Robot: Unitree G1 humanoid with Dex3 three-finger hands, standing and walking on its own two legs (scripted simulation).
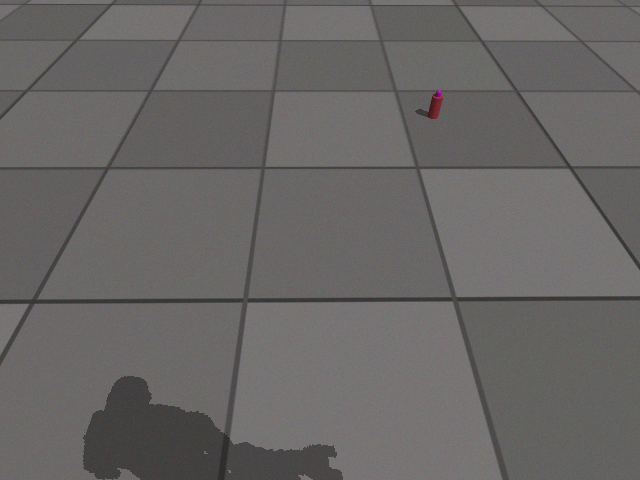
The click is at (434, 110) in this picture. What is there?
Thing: necked bottle
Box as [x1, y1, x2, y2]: [428, 90, 442, 118]
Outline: 440,90 437,90 436,93 432,96 428,112 428,116 430,118 437,117 442,99
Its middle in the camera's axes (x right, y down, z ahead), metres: +0.68 -0.78 +2.26
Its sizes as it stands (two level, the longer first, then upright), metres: 0.061 0.061 0.166
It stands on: the floor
